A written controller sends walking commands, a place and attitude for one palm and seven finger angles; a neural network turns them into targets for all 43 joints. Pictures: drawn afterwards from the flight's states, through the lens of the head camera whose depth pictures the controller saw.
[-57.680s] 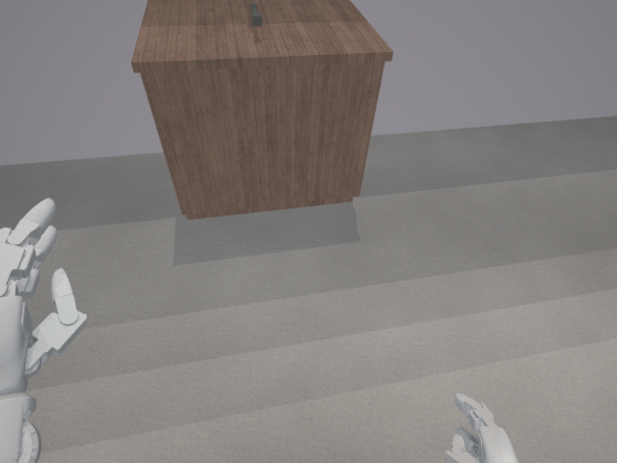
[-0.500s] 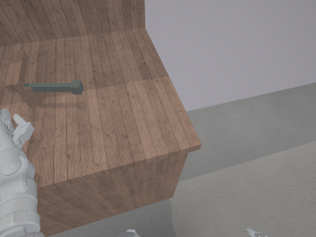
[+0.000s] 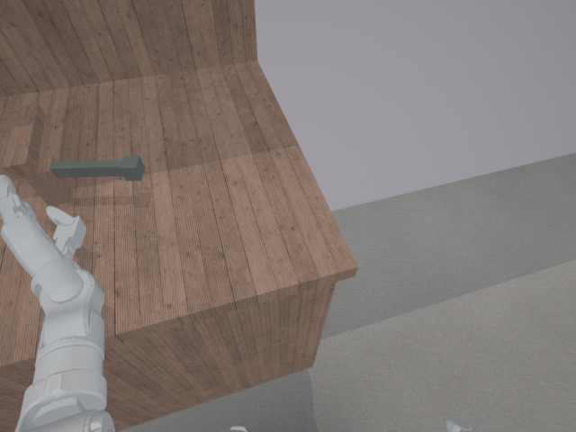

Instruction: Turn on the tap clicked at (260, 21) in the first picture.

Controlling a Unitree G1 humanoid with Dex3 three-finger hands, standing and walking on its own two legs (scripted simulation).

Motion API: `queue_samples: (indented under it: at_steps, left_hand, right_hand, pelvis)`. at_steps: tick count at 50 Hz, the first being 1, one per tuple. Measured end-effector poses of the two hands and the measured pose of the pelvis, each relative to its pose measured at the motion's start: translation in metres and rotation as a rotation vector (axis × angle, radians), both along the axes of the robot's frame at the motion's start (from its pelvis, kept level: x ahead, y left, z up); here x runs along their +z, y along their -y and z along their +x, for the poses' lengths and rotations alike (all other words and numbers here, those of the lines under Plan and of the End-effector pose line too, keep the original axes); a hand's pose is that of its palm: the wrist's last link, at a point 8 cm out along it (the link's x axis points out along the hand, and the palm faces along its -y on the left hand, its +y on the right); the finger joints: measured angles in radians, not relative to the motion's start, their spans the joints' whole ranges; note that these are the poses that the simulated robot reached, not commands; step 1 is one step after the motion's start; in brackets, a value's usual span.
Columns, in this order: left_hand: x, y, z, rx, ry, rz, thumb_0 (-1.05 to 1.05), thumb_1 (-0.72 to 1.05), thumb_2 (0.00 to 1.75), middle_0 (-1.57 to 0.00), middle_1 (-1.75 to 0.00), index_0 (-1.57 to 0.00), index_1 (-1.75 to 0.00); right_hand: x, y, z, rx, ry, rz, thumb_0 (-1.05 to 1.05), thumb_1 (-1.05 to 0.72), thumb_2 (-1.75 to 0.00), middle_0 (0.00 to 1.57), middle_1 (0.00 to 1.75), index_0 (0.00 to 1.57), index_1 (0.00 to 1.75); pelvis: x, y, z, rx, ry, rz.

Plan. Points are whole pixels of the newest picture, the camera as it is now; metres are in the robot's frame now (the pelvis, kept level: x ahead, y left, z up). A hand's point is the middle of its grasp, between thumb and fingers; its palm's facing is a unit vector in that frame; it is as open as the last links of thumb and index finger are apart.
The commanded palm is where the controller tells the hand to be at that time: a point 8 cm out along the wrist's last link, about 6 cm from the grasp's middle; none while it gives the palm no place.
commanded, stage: push the lever round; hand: left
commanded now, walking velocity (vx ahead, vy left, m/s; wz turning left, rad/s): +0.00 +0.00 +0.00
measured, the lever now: (132, 168) +0.48 +0.26 +0.08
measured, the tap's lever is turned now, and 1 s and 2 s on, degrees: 76 76 76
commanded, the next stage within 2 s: none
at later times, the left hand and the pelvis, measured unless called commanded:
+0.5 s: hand (94, 209) +0.40 +0.29 +0.08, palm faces +0.82 -0.57 -0.07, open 8.4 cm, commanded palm +0.36 +0.30 +0.08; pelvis +0.00 +0.00 +0.00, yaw +1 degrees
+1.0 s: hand (123, 189) +0.44 +0.27 +0.07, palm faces +0.86 -0.50 -0.09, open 8.1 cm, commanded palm +0.40 +0.28 +0.08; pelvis +0.00 -0.01 -0.01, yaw +1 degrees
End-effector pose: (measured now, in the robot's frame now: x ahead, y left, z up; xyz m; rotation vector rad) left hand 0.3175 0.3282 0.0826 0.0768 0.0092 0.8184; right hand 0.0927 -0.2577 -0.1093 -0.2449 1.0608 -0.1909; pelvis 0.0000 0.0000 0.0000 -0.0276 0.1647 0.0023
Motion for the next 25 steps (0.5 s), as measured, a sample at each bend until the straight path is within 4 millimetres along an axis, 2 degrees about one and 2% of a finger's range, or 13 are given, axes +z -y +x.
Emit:
queue_samples:
  at_steps: [13,25]
  left_hand:
    - [0.000,0.009,0.011,0.077,-0.014,-0.013,0.02,0.90,0.90,-0.15,-0.15,-0.10,-0.12]
    - [-0.002,0.021,0.022,0.149,-0.007,-0.013,0.02,0.90,0.90,-0.15,-0.15,-0.02,-0.09]
  right_hand:
    - [-0.002,0.006,-0.006,-0.001,-0.023,-0.004,0.00,-0.90,-0.90,0.20,0.30,0.20,0.30]
    - [-0.008,0.002,-0.012,0.015,-0.063,0.007,0.00,-0.90,-0.90,0.20,0.30,0.20,0.30]
  pelvis:
    - [0.000,0.004,-0.001,0.009,-0.007,0.001]
    - [-0.002,0.004,-0.002,0.020,-0.021,0.000]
